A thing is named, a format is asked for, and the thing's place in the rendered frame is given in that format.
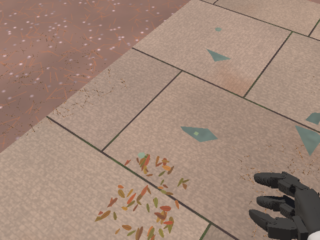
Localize right robot hand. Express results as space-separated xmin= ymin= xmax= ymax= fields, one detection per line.
xmin=249 ymin=171 xmax=320 ymax=240

